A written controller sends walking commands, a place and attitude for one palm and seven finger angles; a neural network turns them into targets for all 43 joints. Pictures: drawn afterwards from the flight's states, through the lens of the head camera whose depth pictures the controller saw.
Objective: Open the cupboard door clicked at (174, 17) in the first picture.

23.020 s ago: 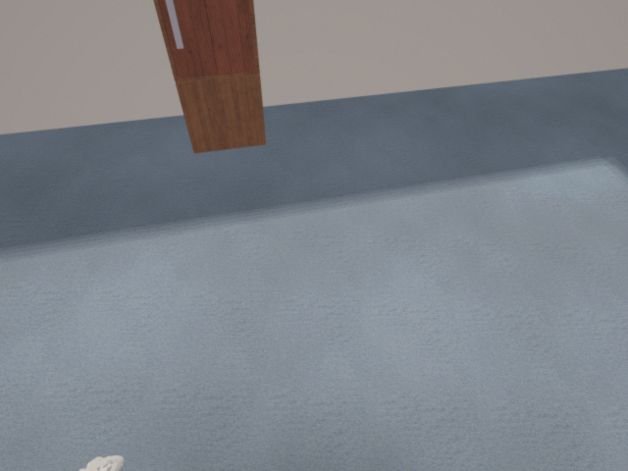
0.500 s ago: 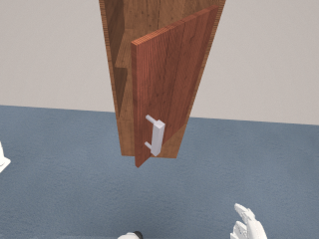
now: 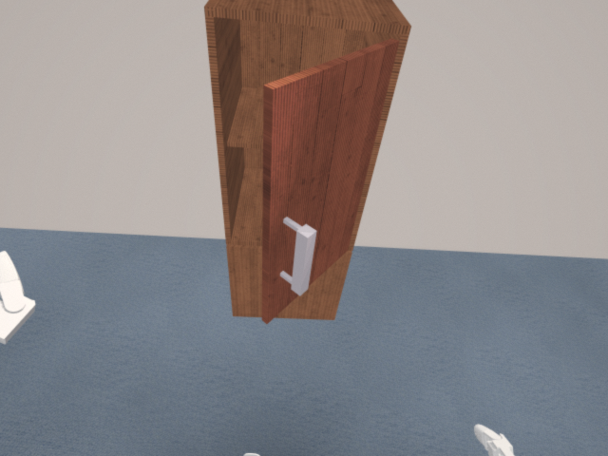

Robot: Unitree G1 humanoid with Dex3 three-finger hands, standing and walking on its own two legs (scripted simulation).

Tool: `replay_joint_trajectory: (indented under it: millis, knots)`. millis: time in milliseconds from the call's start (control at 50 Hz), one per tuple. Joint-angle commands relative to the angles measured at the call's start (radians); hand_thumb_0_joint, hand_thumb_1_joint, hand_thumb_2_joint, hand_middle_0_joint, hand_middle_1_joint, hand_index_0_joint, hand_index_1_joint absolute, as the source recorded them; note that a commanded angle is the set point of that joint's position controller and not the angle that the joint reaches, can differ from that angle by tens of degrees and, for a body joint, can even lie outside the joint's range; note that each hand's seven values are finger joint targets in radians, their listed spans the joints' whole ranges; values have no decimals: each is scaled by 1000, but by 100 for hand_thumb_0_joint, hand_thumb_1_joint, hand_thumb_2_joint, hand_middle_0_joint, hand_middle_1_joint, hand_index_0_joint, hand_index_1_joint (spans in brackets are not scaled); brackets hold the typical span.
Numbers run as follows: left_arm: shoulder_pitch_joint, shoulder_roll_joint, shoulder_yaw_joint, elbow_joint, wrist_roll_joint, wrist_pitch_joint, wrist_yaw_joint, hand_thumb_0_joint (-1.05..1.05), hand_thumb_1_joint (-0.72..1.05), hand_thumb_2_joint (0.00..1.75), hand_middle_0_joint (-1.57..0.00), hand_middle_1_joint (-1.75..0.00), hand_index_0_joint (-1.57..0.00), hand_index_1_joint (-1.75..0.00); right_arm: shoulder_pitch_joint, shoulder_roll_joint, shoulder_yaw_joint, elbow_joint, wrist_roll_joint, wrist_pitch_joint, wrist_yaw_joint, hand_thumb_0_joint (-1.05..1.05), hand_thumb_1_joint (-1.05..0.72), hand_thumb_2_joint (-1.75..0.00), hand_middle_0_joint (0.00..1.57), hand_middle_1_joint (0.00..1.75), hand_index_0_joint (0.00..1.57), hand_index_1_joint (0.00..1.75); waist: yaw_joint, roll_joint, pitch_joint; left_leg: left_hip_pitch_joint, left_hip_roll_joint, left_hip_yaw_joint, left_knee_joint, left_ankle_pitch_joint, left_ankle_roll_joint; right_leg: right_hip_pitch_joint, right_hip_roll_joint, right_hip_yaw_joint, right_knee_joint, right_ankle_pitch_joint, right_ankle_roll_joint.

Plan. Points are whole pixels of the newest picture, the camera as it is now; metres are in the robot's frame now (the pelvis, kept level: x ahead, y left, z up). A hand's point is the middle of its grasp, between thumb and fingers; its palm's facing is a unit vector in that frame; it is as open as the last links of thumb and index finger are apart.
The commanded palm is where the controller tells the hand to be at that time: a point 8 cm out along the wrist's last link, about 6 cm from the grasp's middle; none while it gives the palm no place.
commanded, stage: stop stepping back and stand still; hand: left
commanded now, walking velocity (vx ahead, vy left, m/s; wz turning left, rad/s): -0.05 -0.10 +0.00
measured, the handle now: (294, 256) +0.52 +0.03 -0.09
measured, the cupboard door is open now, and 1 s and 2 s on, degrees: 49 49 49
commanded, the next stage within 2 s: let the arm hang, fingers relaxed in 0.94 s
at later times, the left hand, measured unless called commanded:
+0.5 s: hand (20, 324) +0.19 +0.27 +0.18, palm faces +0.36 -0.82 -0.45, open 7.4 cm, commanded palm +0.12 +0.31 +0.20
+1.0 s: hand (44, 327) +0.19 +0.25 +0.17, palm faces +0.36 -0.80 -0.48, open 7.4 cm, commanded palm +0.13 +0.30 +0.20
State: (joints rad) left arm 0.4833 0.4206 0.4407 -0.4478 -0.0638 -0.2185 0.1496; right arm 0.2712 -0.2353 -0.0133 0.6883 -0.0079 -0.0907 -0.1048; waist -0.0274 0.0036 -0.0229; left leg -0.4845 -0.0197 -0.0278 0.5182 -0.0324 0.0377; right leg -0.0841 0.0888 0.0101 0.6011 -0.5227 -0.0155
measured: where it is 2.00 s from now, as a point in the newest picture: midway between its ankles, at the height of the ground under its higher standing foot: outside the picture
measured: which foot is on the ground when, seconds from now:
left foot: down 0.00-0.10, up 0.12-0.26, down 0.28-1.00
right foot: down 0.00-1.00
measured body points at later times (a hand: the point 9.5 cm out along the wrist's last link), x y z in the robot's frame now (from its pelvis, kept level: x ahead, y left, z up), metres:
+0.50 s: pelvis -0.03 +0.02 +0.02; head -0.02 +0.04 +0.47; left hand +0.16 +0.31 +0.20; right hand +0.12 -0.20 -0.06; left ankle -0.01 +0.12 -0.72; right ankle -0.06 -0.07 -0.72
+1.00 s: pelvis -0.02 +0.00 +0.02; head -0.01 -0.01 +0.47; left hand +0.16 +0.29 +0.20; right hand +0.13 -0.25 -0.06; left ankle -0.01 +0.12 -0.72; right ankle -0.06 -0.07 -0.72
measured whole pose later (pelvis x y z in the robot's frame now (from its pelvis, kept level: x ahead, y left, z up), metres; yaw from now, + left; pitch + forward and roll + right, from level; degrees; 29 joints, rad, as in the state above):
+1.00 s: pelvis -0.02 +0.00 +0.02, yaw -2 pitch +1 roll +0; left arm 0.57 0.39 0.38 -0.43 -0.05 -0.19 0.15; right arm 0.20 -0.23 -0.01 0.63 0.01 -0.10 -0.07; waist -0.02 0.03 -0.01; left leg -0.25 0.03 0.02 0.45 -0.22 -0.01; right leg -0.15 0.07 -0.04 0.39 -0.26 -0.06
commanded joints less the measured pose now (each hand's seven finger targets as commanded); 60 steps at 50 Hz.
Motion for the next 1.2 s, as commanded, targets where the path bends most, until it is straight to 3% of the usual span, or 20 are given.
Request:
replay_joint_trajectory:
  millis: [0,40,60,80,100,120,180,220,280,320,440,500,600,700,1000,1020,1040,1060,1140,1180]
  knots:
    - [-15,219,116,-351,-5,-70,1,0,90,90,-20,-30,-20,-30,-158,-86,-30,-209,-18,-110,28,0,-90,-90,20,30,20,30,57,295,-149,136,180,-234,-512,-664,-114,12,94,-73,101,-67,-31]
    - [136,214,130,-391,-17,-49,-8,0,90,90,-20,-30,-20,-30,-155,-74,-36,-226,-14,-100,50,0,-90,-90,20,30,20,30,65,239,-222,143,92,-36,-334,-457,-96,102,47,-81,-148,-15,-38]
    - [207,232,155,-383,-18,-32,-7,0,90,90,-20,-30,-20,-30,-130,-72,-40,-222,-5,-85,56,0,-90,-90,20,30,20,30,54,81,-234,246,7,89,-87,-359,-96,-30,-52,-14,-296,10,-48]
    - [211,226,142,-415,-20,-17,-10,0,90,90,-20,-30,-20,-30,-124,-74,-48,-207,-5,-54,57,0,-90,-90,20,30,20,30,32,-79,-174,344,-35,88,243,-266,-92,-338,-229,155,-431,-61,-90]
    - [166,223,143,-402,-21,4,-5,0,90,90,-20,-30,-20,-30,-135,-74,-48,-189,-14,-30,52,0,-90,-90,20,30,20,30,25,-162,-107,290,-46,58,488,-258,-92,-531,-359,285,-492,-223,-168]
    - [116,188,124,-321,-18,24,0,0,90,90,-20,-30,-20,-30,-138,-64,-47,-174,-9,-19,43,0,-90,-90,20,30,20,30,8,-190,-19,158,-8,-14,586,-275,-86,-564,-378,317,-489,-309,-199]
    - [-47,185,97,-163,12,23,35,0,90,90,-20,-30,-20,-30,-156,-69,-15,-163,-7,-37,7,0,-90,-90,20,30,20,30,-7,-69,115,153,76,-9,221,-337,-42,-448,-286,217,-404,-118,-115]
    - [-114,161,59,-128,25,0,41,0,90,90,-20,-30,-20,-30,-132,-87,-5,-139,2,-69,-2,0,-90,-90,20,30,20,30,2,50,100,262,65,5,-63,-284,-14,-339,-204,138,-292,65,-63]
    - [-117,168,50,-140,25,-23,30,0,90,90,-20,-30,-20,-30,-110,-102,-11,-163,11,-102,-3,0,-90,-90,20,30,20,30,16,103,1,356,208,-175,-150,-66,39,-256,-92,27,-107,328,16]
    - [-147,167,31,-251,20,-29,12,0,90,90,-20,-30,-20,-30,-121,-79,1,-163,-7,-112,9,0,-90,-90,20,30,20,30,6,157,-33,352,259,-302,-249,-1,50,-250,-71,-4,7,196,30]
    - [97,174,98,-325,19,-25,21,0,90,90,-20,-30,-20,-30,-126,-86,-12,-194,-7,-129,42,0,-90,-90,20,30,20,30,26,184,-110,316,217,-107,-193,89,26,-110,-72,-37,-110,214,28]
    - [137,184,138,-262,9,-31,22,0,90,90,-20,-30,-20,-30,-133,-86,-13,-204,-3,-104,38,0,-90,-90,20,30,20,30,20,144,-91,173,155,-30,-151,-46,-14,20,-93,-24,-196,383,15]
    - [142,158,111,-186,-9,-30,27,0,90,90,-20,-30,-20,-30,-127,-85,-27,-196,10,-75,35,0,-90,-90,20,30,20,30,7,-8,-85,227,81,1,-15,-134,-34,-96,-193,145,-287,433,-36]
    - [55,162,76,-176,7,-32,27,0,90,90,-20,-30,-20,-30,-147,-97,-26,-188,9,-78,17,0,-90,-90,20,30,20,30,16,33,-57,290,98,-17,-83,-17,-18,-114,-140,69,-258,474,4]
    - [85,161,81,-153,2,-26,22,0,90,90,-20,-30,-20,-30,-152,-90,-31,-208,11,-50,20,0,-90,-90,20,30,20,30,24,30,-57,314,76,12,-94,22,-23,-82,-135,61,-310,538,16]
    - [-43,7,-337,587,105,114,-125,0,90,90,-20,-30,-20,-30,-200,-261,-71,22,13,-79,117,0,-90,-90,20,30,20,30,-7,25,11,219,113,-25,55,151,-13,-170,-211,1,-133,670,-26]
    - [-34,-19,-318,616,90,176,-149,0,90,90,-20,-30,-20,-30,-118,-218,-76,25,11,-25,110,0,-90,-90,20,30,20,30,9,19,-60,295,120,-20,33,130,-17,-200,-209,69,-147,640,-43]
    - [-77,-37,-334,653,98,182,-154,0,90,90,-20,-30,-20,-30,-87,-206,-73,36,-3,-12,106,0,-90,-90,20,30,20,30,10,-34,-76,279,125,-32,40,135,-3,-199,-193,46,-125,577,-47]
    - [-209,-5,-353,873,98,188,-152,0,90,90,-20,-30,-20,-30,-114,-196,-41,51,-17,43,98,0,-90,-90,20,30,20,30,17,-242,-58,236,96,-55,40,47,13,-150,-221,83,-143,595,-62]
    - [-253,-27,-377,1008,93,205,-139,0,90,90,-20,-30,-20,-30,-113,-157,-26,97,-24,69,97,0,-90,-90,20,30,20,30,13,-161,-30,261,86,-45,10,27,-1,-165,-228,88,-159,543,-68]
